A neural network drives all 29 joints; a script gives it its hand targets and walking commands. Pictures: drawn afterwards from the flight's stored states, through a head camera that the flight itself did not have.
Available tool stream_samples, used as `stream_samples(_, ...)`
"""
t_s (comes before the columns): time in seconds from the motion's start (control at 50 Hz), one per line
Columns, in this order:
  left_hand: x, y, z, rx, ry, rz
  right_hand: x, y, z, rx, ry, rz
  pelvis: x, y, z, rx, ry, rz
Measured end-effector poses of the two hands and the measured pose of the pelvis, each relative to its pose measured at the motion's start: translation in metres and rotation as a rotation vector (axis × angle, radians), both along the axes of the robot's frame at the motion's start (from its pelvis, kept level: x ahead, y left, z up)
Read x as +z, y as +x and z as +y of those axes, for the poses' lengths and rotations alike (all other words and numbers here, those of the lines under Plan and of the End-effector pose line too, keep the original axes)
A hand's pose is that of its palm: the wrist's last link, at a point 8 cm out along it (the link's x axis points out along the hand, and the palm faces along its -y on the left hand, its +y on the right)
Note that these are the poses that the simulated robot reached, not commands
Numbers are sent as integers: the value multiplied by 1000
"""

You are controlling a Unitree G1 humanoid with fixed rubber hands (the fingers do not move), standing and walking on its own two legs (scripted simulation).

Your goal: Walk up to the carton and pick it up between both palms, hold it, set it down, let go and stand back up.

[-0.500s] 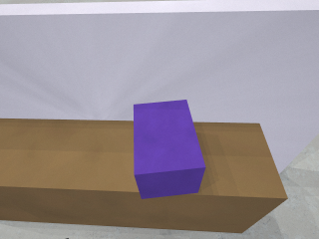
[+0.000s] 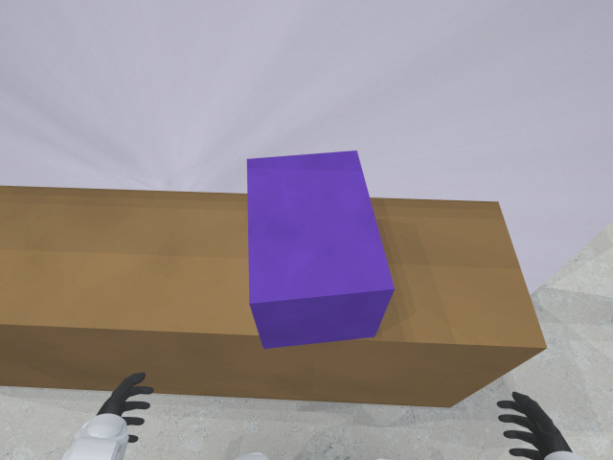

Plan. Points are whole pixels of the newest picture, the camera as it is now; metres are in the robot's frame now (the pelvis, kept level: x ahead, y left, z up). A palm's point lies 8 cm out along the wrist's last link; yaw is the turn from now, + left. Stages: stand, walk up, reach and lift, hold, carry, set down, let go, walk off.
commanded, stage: reach and lift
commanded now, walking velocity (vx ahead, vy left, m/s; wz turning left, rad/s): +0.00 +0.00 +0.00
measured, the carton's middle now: (310, 248) +0.48 +0.03 -0.10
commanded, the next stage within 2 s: none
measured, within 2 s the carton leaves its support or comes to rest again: neither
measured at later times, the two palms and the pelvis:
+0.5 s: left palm (132, 415) +0.19 +0.25 -0.06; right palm (550, 450) +0.16 -0.27 -0.07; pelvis +0.02 +0.01 +0.02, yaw -2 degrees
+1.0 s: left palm (157, 410) +0.19 +0.22 -0.05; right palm (537, 438) +0.17 -0.25 -0.05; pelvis +0.03 +0.01 +0.02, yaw -3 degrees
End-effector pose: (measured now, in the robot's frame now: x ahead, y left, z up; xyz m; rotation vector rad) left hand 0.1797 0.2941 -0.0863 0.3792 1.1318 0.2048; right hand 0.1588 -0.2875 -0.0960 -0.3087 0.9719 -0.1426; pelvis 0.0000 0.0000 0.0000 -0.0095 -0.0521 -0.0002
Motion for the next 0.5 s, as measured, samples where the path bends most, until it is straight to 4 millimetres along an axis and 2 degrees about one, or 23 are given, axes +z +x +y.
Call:
stream_samples(0.06, 8, 23, -19, -46, -25, -59, 3, 4, 9, -12, 29, -47, 0, 5, 0, -11, -5, -10)
stream_samples(0.14, 23, 34, -37, -46, -71, -145, 16, 1, 5, -24, 33, -96, 4, 18, 1, -18, -8, -17)
stream_samples(0.24, 23, 20, -32, -8, -66, -132, 31, 1, -7, -1, 1, -126, 9, 25, 3, -25, 1, -30)
stream_samples(0.34, 18, 2, -22, 36, -52, -109, 35, 3, -4, 26, 21, -110, 12, 23, 3, -28, 5, -18)
stream_samples(0.5, 31, 10, -40, 12, -93, -226, 28, 3, 17, 24, 101, -156, 16, 25, 5, -33, 8, 4)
